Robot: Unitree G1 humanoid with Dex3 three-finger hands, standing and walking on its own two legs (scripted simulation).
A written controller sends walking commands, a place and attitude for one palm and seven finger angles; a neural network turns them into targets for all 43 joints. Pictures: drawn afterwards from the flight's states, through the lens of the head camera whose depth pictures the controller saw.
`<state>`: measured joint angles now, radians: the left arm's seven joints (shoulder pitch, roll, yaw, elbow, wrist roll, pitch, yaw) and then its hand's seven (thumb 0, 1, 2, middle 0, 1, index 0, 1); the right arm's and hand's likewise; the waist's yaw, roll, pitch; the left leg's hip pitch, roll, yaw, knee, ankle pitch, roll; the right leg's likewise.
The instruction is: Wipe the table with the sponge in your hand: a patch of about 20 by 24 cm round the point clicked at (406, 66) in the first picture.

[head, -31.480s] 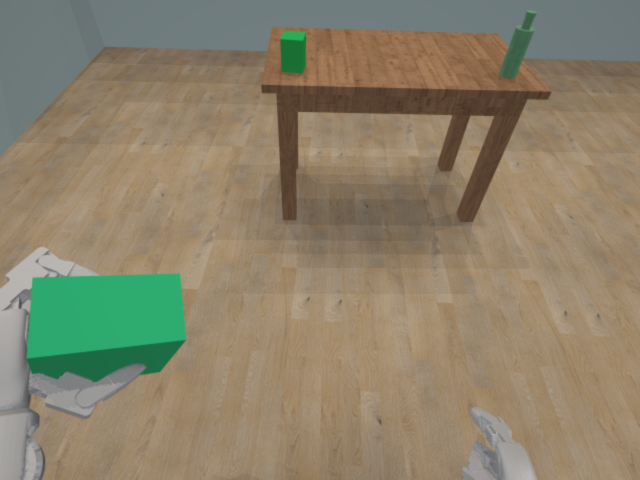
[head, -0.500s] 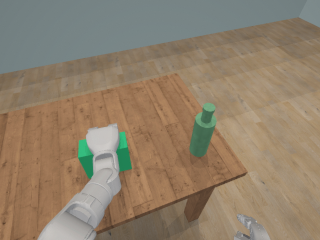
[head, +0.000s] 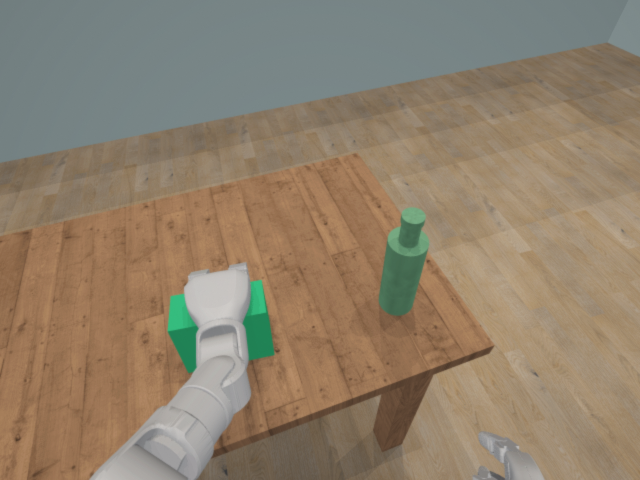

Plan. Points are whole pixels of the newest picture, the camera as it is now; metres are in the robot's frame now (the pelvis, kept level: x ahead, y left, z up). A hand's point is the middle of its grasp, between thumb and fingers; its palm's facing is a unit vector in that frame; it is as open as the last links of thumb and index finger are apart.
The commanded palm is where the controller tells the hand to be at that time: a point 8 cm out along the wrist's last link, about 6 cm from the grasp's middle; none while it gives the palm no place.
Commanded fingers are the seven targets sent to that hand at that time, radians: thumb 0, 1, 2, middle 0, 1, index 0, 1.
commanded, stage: wipe back along the third lane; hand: left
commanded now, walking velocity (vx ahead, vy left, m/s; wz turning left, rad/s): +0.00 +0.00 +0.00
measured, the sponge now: (226, 333) +0.33 +0.19 -0.06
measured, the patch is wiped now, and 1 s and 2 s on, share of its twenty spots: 1.00 1.00 1.00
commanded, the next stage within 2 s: slide back across to the middle lane in 0.92 s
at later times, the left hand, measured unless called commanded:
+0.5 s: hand (230, 325) +0.33 +0.17 -0.02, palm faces -0.05 -0.02 -1.00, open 10.5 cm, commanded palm +0.27 +0.15 +0.01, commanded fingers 0.00 0.10 1.30 -1.20 -1.60 -1.20 -1.60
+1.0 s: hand (232, 326) +0.32 +0.17 -0.02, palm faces -0.06 +0.00 -1.00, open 10.4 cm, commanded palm +0.28 +0.15 +0.01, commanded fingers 0.00 0.10 1.30 -1.20 -1.60 -1.20 -1.60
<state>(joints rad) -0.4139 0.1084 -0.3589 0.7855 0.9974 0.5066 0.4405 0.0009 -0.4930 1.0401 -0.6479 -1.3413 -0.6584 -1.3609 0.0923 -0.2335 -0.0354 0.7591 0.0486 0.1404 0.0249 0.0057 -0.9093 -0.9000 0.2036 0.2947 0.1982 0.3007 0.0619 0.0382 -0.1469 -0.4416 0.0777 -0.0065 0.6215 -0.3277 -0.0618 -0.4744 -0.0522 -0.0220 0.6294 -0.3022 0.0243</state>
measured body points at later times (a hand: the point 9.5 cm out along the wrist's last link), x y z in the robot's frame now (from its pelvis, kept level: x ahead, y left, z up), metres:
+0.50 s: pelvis +0.00 +0.00 +0.00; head +0.01 -0.02 +0.45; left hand +0.32 +0.17 +0.04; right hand +0.21 -0.22 -0.11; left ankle -0.02 +0.16 -0.72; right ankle +0.00 -0.14 -0.72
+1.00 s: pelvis -0.01 +0.00 +0.00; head +0.00 -0.02 +0.45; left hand +0.32 +0.17 +0.04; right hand +0.18 -0.23 -0.12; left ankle -0.02 +0.16 -0.72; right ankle +0.00 -0.14 -0.72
